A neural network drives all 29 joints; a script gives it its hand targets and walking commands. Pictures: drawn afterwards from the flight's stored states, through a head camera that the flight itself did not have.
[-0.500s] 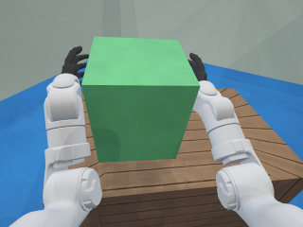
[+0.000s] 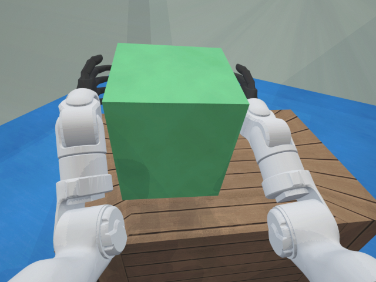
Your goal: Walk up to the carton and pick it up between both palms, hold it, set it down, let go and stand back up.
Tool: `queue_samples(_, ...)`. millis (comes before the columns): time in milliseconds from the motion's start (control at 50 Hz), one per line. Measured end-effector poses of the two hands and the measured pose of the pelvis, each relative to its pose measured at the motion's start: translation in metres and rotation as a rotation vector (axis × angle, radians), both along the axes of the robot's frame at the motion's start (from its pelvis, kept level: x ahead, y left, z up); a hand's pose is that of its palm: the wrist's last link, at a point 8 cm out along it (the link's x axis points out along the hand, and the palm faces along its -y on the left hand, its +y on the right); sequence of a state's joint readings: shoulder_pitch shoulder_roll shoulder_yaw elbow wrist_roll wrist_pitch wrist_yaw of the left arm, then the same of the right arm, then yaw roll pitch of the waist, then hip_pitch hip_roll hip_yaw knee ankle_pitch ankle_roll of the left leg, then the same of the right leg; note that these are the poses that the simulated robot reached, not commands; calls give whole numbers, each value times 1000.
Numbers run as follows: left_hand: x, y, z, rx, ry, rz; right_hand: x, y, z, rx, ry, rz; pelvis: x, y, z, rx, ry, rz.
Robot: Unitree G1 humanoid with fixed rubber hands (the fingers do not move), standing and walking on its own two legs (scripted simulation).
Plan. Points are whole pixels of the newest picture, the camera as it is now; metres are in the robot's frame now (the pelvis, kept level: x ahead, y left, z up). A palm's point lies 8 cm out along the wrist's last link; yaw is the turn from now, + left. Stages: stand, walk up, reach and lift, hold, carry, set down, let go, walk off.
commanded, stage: hold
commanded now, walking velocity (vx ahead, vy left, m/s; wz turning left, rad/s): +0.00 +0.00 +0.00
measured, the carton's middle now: (171, 124) +0.37 +0.02 +0.21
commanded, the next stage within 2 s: none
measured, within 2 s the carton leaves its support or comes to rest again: neither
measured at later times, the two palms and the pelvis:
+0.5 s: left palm (89, 96) +0.36 +0.17 +0.27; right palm (246, 103) +0.37 -0.14 +0.26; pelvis +0.00 +0.00 +0.00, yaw +0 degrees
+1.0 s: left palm (89, 96) +0.36 +0.17 +0.27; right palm (246, 103) +0.37 -0.14 +0.26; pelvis +0.00 +0.00 +0.00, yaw +0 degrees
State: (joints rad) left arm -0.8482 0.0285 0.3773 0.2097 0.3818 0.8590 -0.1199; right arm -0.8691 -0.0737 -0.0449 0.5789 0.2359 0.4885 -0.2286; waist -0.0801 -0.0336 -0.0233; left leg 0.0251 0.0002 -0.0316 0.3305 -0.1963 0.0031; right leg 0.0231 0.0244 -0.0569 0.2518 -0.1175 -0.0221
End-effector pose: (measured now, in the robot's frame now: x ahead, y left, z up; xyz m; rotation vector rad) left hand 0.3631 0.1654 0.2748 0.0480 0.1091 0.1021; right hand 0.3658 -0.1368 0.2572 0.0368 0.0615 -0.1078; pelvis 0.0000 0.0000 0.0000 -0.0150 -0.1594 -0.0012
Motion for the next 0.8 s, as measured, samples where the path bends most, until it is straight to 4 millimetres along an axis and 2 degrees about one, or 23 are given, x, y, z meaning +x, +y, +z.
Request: queue_samples(800,0,0,-1,-2,-2,0,0,0,0,-1,1,0,1,0,0,-1,-2,1)
